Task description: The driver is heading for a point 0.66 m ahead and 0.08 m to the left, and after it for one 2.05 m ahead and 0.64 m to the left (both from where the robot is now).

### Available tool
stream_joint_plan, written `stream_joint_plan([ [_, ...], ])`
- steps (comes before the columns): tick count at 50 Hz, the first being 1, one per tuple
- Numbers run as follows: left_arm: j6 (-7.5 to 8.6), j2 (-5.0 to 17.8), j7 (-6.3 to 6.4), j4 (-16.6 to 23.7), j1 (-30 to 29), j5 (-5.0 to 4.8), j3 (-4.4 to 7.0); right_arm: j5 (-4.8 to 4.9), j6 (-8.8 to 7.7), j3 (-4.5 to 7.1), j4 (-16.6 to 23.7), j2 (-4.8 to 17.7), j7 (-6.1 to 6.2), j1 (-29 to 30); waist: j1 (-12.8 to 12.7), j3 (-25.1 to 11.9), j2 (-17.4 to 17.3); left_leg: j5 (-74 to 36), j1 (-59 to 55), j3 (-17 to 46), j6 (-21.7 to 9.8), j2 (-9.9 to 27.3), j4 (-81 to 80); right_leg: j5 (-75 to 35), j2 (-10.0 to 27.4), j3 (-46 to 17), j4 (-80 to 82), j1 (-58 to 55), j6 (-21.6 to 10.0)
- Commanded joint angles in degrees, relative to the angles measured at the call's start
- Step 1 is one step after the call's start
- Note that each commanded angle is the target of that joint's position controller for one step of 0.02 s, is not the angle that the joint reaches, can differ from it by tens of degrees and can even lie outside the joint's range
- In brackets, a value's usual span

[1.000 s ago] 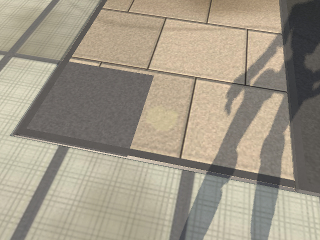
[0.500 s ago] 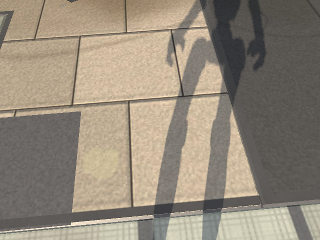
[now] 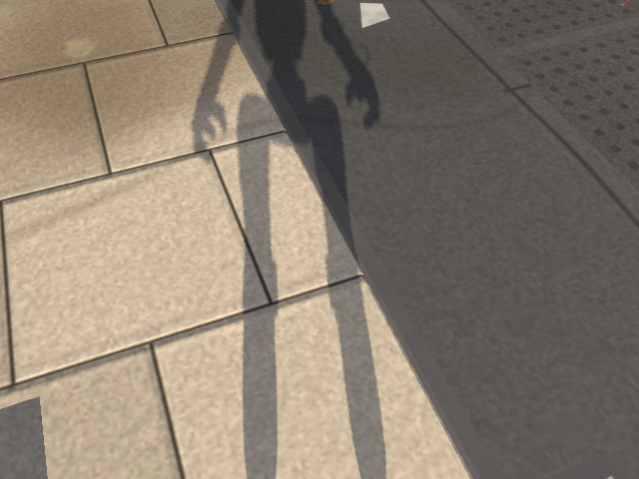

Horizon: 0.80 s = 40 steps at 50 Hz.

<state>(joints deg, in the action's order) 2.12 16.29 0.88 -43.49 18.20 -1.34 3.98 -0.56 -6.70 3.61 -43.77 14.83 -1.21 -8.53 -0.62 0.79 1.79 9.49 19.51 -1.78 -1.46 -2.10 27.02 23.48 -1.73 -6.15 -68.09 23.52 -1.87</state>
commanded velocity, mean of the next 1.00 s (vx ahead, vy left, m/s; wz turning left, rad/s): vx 0.50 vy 0.00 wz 0.12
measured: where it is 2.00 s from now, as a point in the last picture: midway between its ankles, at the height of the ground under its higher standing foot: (276, 272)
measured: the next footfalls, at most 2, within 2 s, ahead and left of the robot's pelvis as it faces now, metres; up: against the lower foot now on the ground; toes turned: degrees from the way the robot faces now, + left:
right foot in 0.36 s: +0.34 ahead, -0.16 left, +0.00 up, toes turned -5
left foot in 0.90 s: +0.64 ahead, +0.07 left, +0.00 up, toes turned +12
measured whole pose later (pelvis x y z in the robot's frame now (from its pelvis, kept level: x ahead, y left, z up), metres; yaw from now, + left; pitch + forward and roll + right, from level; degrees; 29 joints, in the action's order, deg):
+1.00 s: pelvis +0.53 -0.02 -0.01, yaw +13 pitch +2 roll +0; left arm 5.2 16.1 0.3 -46.8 15.9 -1.1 3.0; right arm 1.1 -2.9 3.9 -39.7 16.8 -2.5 -8.2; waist -0.7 3.2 -0.4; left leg 10.4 25.7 -2.1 -5.9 -4.5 33.9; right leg 25.7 1.6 0.5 -68.8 16.0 0.2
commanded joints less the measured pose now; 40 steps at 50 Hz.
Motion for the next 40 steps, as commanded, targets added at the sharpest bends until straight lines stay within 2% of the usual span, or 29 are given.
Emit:
stream_joint_plan([
  [1,0.99,4.33,-0.39,5.19,-1.41,-0.04,1.29,-0.30,-0.26,1.10,0.96,5.12,0.01,-3.84,1.26,-1.36,-7.17,-0.40,-12.95,18.84,-9.86,15.68,-15.19,-4.25,6.48,-1.68,1.47,14.34,0.16],
  [2,0.88,3.33,-0.50,5.30,-1.46,-0.02,1.03,0.09,-0.49,1.18,0.41,5.38,-0.06,-4.28,0.95,-1.43,-7.37,-2.75,-12.32,16.98,-10.57,15.52,-16.07,-4.23,6.70,-0.80,3.69,14.10,0.32],
  [4,0.90,2.29,-0.60,6.60,-4.26,0.61,0.45,0.63,-0.75,1.72,-0.53,7.43,0.03,-5.10,0.99,-0.82,-6.52,-7.25,-12.24,14.51,-11.90,16.21,-17.86,-6.79,7.67,0.44,9.72,15.59,0.95],
  [6,1.31,1.57,-0.97,7.49,-7.39,0.96,-0.19,1.00,-0.40,2.07,-1.07,8.84,0.28,-5.61,1.68,-0.81,-5.58,-9.87,-12.52,11.26,-11.82,15.71,-18.80,-12.56,8.43,1.97,16.79,15.17,1.40],
  [10,2.12,1.08,-1.94,8.87,-14.40,0.50,-0.88,1.74,0.68,2.23,-2.44,10.52,0.49,-8.59,4.33,0.29,-6.00,-11.08,-12.07,5.52,-9.73,13.67,-18.51,-21.96,6.51,5.37,29.72,9.92,1.65],
  [13,2.29,2.20,-2.54,10.43,-18.20,0.04,-0.69,2.27,1.54,2.28,-4.01,11.35,0.44,-11.57,5.12,1.28,-6.84,-10.75,-15.70,6.10,-8.93,15.91,-16.92,-20.66,5.41,6.01,34.27,8.97,0.62],
  [15,2.43,3.39,-2.85,10.83,-17.99,0.06,-0.28,2.56,2.19,2.45,-4.66,12.17,0.62,-11.70,3.74,1.24,-7.61,-13.88,-17.99,6.28,-7.92,17.37,-14.45,-17.66,4.52,6.56,36.93,6.46,-0.99],
  [16,2.49,4.36,-2.82,10.06,-14.88,0.31,0.30,2.71,2.50,2.46,-4.73,12.59,0.78,-10.79,1.26,-0.28,-7.59,-20.20,-17.94,5.08,-6.93,16.88,-10.69,-17.83,3.24,7.75,39.24,1.05,-2.07],
  [17,2.41,6.37,-2.53,7.91,-8.40,0.70,1.51,2.72,2.68,2.08,-4.85,11.78,0.94,-10.84,-2.01,-4.25,-6.54,-27.92,-16.51,2.51,-5.52,14.54,-2.66,-18.35,1.63,9.00,40.95,-8.86,-3.53],
  [18,2.23,9.58,-1.95,5.61,0.97,1.04,2.94,1.87,2.57,1.10,-4.23,9.61,1.13,-10.69,-6.15,-10.53,-4.38,-24.24,-9.27,-0.20,-3.22,11.73,10.16,-19.28,5.52,4.69,39.49,-23.24,-5.90],
  [19,1.77,15.85,-1.34,4.91,7.46,2.16,4.17,0.54,1.64,-0.78,-1.85,4.23,1.01,-14.04,-5.88,-17.88,8.72,-1.21,12.42,-3.13,0.99,3.94,32.84,-14.19,20.46,-19.38,41.65,-43.15,-13.68],
  [20,1.76,13.75,-1.62,4.42,8.96,1.18,3.47,1.05,0.48,-0.78,-2.26,5.31,0.87,-14.27,-6.08,-22.40,12.84,23.75,21.44,4.75,1.10,1.12,43.25,-8.04,24.86,-35.96,49.48,-45.39,-17.68],
  [21,1.97,10.47,-1.86,4.61,5.33,0.89,2.21,2.62,-0.07,0.46,-1.34,9.54,0.44,-10.86,-5.54,-14.26,8.58,21.18,27.03,6.43,0.37,4.71,47.27,-5.18,23.03,-29.32,50.28,-39.48,-15.45],
  [22,2.06,8.16,-1.91,5.07,1.77,0.89,1.50,2.99,-0.07,0.38,-0.87,9.52,0.31,-7.81,-4.30,-8.99,5.81,16.11,26.76,5.34,-0.32,7.28,45.73,-6.95,20.63,-20.74,51.10,-31.99,-13.39],
  [23,2.22,6.36,-2.13,5.18,-1.85,1.22,0.93,2.33,0.32,0.46,-1.02,8.87,0.46,-6.54,-2.49,-5.15,3.01,11.92,24.60,4.91,-0.16,9.04,42.43,-9.80,18.25,-15.24,53.26,-24.64,-12.14],
  [24,2.68,4.70,-2.29,5.30,-4.37,1.59,0.47,1.90,1.17,0.79,-1.44,8.64,0.58,-7.16,-0.53,-3.26,3.77,8.78,21.22,5.66,0.08,10.57,39.62,-13.27,16.55,-11.19,55.40,-19.39,-11.10],
  [25,3.13,4.44,-2.38,5.00,-5.73,1.79,0.51,2.00,2.12,0.67,-2.01,7.52,0.55,-8.56,0.84,-2.57,4.53,6.59,18.25,6.00,0.48,10.94,38.83,-15.09,15.82,-8.35,57.46,-15.84,-10.82],
  [27,4.29,5.09,-2.27,3.81,-5.82,2.04,0.93,2.09,3.45,0.51,-2.15,5.90,0.81,-8.89,1.77,-1.49,3.50,2.73,17.69,6.96,1.42,10.37,37.45,-20.08,15.61,-3.20,60.00,-13.17,-11.15],
  [29,4.76,5.58,-1.75,2.41,-4.66,2.50,1.23,2.01,3.80,0.72,-1.25,5.73,1.04,-6.35,1.37,-0.03,1.75,-2.33,20.80,8.88,2.10,9.63,33.28,-23.64,15.54,0.78,60.94,-14.07,-10.76],
  [31,4.79,5.91,-1.25,1.36,-3.84,2.43,1.31,1.78,3.57,0.73,-0.56,5.29,0.75,-4.22,0.83,0.46,1.22,-8.91,21.94,9.26,2.19,8.73,27.27,-26.34,14.92,4.82,61.12,-15.88,-9.60],
  [35,4.50,7.26,-0.47,-0.22,-2.18,1.96,1.54,1.50,3.18,-0.11,1.88,3.50,-0.57,2.93,-2.01,2.76,0.46,-17.30,19.94,4.74,1.38,7.68,15.23,-27.14,14.48,10.99,62.12,-17.91,-7.61],
  [38,3.43,8.05,-0.20,-2.18,1.05,1.40,1.90,1.58,3.14,-0.61,4.65,2.84,-1.60,7.69,-4.05,4.56,-0.29,-14.77,22.86,2.90,0.02,7.28,10.39,-30.02,16.47,12.90,60.08,-24.92,-7.21],
  [40,2.36,8.67,-0.01,-2.94,1.93,0.95,2.17,1.62,3.12,-0.59,6.60,3.13,-2.40,9.64,-4.23,4.77,0.09,-9.63,24.08,0.92,-1.21,6.47,8.69,-35.79,17.79,13.85,56.97,-29.51,-6.65],
])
